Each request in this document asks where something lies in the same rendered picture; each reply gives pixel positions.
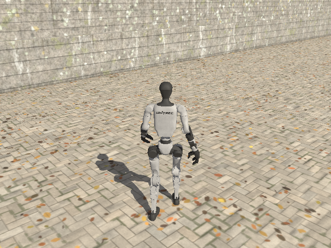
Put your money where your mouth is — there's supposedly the left robot shin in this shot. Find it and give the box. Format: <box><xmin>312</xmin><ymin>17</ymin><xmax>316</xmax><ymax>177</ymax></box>
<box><xmin>150</xmin><ymin>176</ymin><xmax>159</xmax><ymax>213</ymax></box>

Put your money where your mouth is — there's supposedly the left robot forearm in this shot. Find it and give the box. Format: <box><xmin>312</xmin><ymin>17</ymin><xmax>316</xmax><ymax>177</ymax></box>
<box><xmin>141</xmin><ymin>123</ymin><xmax>147</xmax><ymax>137</ymax></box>

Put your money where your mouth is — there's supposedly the right robot upper arm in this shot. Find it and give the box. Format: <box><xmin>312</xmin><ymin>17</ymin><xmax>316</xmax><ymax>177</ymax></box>
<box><xmin>176</xmin><ymin>104</ymin><xmax>190</xmax><ymax>134</ymax></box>

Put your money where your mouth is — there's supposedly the right robot hand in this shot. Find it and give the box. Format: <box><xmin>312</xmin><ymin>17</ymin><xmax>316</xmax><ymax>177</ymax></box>
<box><xmin>188</xmin><ymin>150</ymin><xmax>200</xmax><ymax>165</ymax></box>

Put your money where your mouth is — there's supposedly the robot head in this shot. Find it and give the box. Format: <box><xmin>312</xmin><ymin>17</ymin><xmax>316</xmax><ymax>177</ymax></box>
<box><xmin>157</xmin><ymin>82</ymin><xmax>174</xmax><ymax>106</ymax></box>

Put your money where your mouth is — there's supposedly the right robot forearm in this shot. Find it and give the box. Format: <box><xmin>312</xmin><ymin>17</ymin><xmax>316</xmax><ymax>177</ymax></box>
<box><xmin>185</xmin><ymin>126</ymin><xmax>198</xmax><ymax>151</ymax></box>

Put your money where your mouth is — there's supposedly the left robot hand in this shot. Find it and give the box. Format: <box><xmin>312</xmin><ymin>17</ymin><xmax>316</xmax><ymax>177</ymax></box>
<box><xmin>141</xmin><ymin>134</ymin><xmax>153</xmax><ymax>143</ymax></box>

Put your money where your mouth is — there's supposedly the left robot upper arm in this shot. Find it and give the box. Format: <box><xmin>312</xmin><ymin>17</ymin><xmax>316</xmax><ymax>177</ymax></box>
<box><xmin>141</xmin><ymin>103</ymin><xmax>155</xmax><ymax>131</ymax></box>

